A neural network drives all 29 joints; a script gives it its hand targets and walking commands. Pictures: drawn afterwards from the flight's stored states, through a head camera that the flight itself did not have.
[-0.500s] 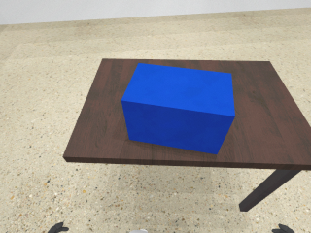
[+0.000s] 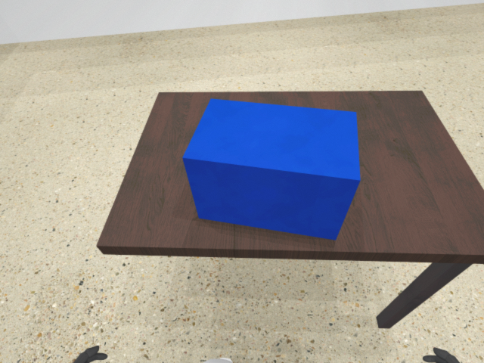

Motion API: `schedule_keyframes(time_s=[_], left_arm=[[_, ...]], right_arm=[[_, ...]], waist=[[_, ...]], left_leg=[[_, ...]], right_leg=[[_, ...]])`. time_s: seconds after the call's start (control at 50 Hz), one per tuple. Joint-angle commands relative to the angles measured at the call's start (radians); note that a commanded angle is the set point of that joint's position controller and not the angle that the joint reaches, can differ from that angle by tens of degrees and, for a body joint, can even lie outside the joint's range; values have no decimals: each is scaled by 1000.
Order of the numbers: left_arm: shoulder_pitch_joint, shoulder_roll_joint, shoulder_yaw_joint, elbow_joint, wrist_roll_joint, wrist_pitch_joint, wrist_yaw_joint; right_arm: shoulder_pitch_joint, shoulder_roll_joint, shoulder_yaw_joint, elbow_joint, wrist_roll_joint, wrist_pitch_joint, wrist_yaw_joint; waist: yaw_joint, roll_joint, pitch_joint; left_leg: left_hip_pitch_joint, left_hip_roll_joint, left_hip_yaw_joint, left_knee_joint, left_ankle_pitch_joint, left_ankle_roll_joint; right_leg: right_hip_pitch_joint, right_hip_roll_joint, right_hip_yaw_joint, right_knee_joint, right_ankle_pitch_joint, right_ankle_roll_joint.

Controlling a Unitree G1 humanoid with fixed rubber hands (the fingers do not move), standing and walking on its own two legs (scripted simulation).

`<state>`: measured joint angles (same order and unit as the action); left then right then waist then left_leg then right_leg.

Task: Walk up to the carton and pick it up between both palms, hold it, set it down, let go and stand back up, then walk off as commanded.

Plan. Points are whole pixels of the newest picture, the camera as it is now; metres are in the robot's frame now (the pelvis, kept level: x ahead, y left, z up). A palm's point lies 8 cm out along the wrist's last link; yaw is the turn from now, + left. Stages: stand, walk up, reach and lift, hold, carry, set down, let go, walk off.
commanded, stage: walk up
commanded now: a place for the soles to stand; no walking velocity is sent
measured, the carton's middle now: (272, 168) +0.50 -0.02 +0.01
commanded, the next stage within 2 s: reach and lift in 0.50 s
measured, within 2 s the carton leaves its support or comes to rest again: neither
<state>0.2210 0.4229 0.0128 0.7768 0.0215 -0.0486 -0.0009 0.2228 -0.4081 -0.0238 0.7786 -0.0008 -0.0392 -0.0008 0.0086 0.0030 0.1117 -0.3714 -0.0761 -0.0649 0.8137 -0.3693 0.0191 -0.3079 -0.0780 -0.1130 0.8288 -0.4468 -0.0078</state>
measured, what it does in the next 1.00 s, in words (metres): stands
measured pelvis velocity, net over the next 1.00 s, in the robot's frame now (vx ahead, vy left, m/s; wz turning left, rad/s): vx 0.00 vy -0.02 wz -0.02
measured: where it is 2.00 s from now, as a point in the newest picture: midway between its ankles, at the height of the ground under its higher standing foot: outside the picture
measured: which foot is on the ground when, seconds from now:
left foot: down 0.00-1.00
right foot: down 0.00-1.00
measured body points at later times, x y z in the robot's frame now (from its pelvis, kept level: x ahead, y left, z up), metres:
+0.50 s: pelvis +0.00 +0.00 +0.00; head +0.03 -0.01 +0.45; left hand +0.12 +0.31 -0.09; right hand +0.12 -0.31 -0.10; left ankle +0.04 +0.11 -0.70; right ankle +0.00 -0.12 -0.70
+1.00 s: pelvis +0.00 -0.02 +0.01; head +0.01 +0.03 +0.46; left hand +0.21 +0.27 -0.08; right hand +0.15 -0.32 -0.04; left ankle +0.04 +0.11 -0.70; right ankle +0.00 -0.12 -0.70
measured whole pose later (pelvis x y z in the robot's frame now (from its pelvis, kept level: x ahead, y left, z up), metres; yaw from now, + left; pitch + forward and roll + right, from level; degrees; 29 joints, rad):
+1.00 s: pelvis +0.00 -0.02 +0.01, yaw -1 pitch -6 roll +0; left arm 0.08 0.42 0.02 0.51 0.07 0.28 0.01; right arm 0.08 -0.33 -0.07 0.97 -0.03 -0.32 0.02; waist 0.01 -0.13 0.11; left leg -0.29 -0.03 -0.07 0.73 -0.34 -0.02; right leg -0.24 -0.04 -0.11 0.74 -0.40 -0.02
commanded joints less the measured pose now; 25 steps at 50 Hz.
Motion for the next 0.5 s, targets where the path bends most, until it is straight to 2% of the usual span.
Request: schedule_keyframes(time_s=[0.0, 0.02, 0.04, 0.06, 0.08, 0.1, 0.12, 0.14, 0.16, 0.18, 0.2, 0.22, 0.26, 0.28, 0.3, 0.32, 0.34, 0.36, 0.38, 0.4, 0.42, 0.44, 0.46, 0.48], left_arm=[[-59, 194, 82, -44, -11, -13, 11], [-61, 198, 85, -36, -15, -5, 14], [-48, 189, 80, -35, -16, -2, 16], [-31, 184, 78, -28, -15, -6, 15], [-12, 194, 80, -19, -8, -13, 14], [9, 197, 79, -13, -6, -22, 14], [24, 217, 80, -8, 0, -27, 13], [56, 249, 89, 2, 7, -34, 16], [59, 279, 100, -2, 5, -36, 18], [34, 286, 102, -15, 2, -34, 16], [-7, 290, 100, -18, 6, -32, 16], [-31, 284, 94, -25, 4, -30, 14], [-72, 245, 86, -37, -4, -17, 11], [-77, 213, 84, -54, -10, -15, 11], [-67, 199, 87, -47, -16, -10, 13], [-51, 198, 84, -41, -16, -10, 16], [-34, 198, 86, -31, -11, -11, 16], [-11, 202, 84, -26, -12, -12, 15], [-8, 207, 82, -23, -3, -15, 14], [19, 227, 82, -21, -3, -19, 15], [27, 249, 88, -9, 1, -24, 14], [34, 272, 97, -7, 5, -25, 17], [18, 283, 101, -18, 4, -26, 17], [-27, 294, 98, -29, 11, -26, 14]], right_arm=[[17, -279, -77, -2, -20, -43, -8], [24, -288, -76, 5, -15, -40, -9], [3, -291, -75, 11, -16, -38, -13], [-19, -284, -77, -2, -21, -34, -16], [-46, -268, -71, 1, -18, -29, -17], [-70, -244, -61, -6, -17, -27, -17], [-92, -219, -56, -12, -18, -25, -15], [-103, -191, -51, -12, -6, -23, -13], [-89, -184, -52, -9, -4, -17, -14], [-58, -206, -61, -6, -6, -16, -16], [-26, -211, -60, 0, -5, -19, -13], [-5, -209, -58, 10, -6, -23, -9], [22, -235, -65, 10, -10, -37, -7], [16, -250, -69, -3, -14, -39, -8], [7, -260, -70, -3, -9, -38, -10], [-6, -283, -71, 4, -8, -37, -13], [-29, -274, -68, 5, -11, -33, -15], [-50, -260, -65, 4, -8, -30, -16], [-75, -243, -57, 3, -10, -24, -17], [-93, -229, -54, -8, -6, -23, -16], [-87, -203, -51, -2, -4, -18, -15], [-75, -209, -58, 2, -1, -13, -14], [-50, -212, -59, 3, -3, -11, -10], [-20, -213, -57, 3, -7, -15, -8]], waist=[[-4, 72, -149], [-5, 96, -140], [1, 100, -116], [10, 121, -111], [26, 96, -118], [40, 70, -120], [50, 27, -125], [66, -44, -119], [53, -107, -89], [29, -106, -89], [12, -117, -103], [-2, -83, -132], [-10, -45, -144], [-3, -2, -160], [4, -3, -159], [8, 42, -169], [24, 65, -166], [31, 42, -166], [40, 34, -130], [49, -7, -107], [44, -63, -82], [39, -98, -104], [25, -113, -96], [3, -94, -101]], left_leg=[[97, 216, -411, -288, 293, 140], [105, 248, -530, -341, 258, 178], [96, 265, -552, -356, 234, 204], [78, 250, -530, -348, 226, 203], [31, 232, -485, -325, 217, 186], [-63, 199, -418, -290, 225, 153], [-129, 143, -297, -223, 229, 98], [-191, 77, -162, -99, 240, 44], [-165, 28, -39, 33, 149, 10], [-142, 56, 19, 37, 48, -1], [-93, 76, 17, 17, 38, 1], [-16, 95, 3, -59, 85, 14], [105, 109, -127, -160, 329, 53], [107, 149, -236, -195, 381, 93], [94, 193, -344, -233, 366, 132], [71, 218, -412, -255, 364, 172], [29, 217, -423, -264, 309, 181], [-3, 205, -389, -261, 266, 159], [-83, 165, -330, -231, 228, 127], [-143, 124, -238, -189, 206, 84], [-156, 64, -129, -99, 195, 44], [-120, 38, -35, 9, 153, 25], [-108, 51, 16, 25, 80, 14], [-80, 73, 16, -5, 40, 16]], right_leg=[[-66, -1, 99, -24, 125, -32], [-89, 34, 109, 4, -27, -28], [-102, 42, 124, -18, -97, -33], [-84, 41, 129, -55, -93, -36], [-23, 34, 136, -116, -31, -42], [69, 10, 161, -177, 23, -55], [143, -52, 204, -260, 53, -88], [208, -152, 302, -345, 89, -137], [155, -277, 392, -410, 157, -218], [144, -328, 398, -403, 253, -253], [122, -320, 368, -354, 345, -253], [89, -283, 291, -302, 355, -217], [-3, -138, 153, -169, 308, -104], [-19, -72, 108, -106, 257, -60], [-21, -21, 103, -76, 168, -42], [-10, 10, 114, -54, 105, -33], [20, 20, 131, -78, 53, -44], [53, 1, 138, -129, 54, -50], [91, -30, 172, -199, 39, -75], [134, -76, 213, -269, 57, -99], [142, -162, 278, -340, 71, -145], [136, -249, 346, -393, 106, -204], [111, -296, 361, -401, 154, -231], [91, -305, 344, -367, 219, -231]])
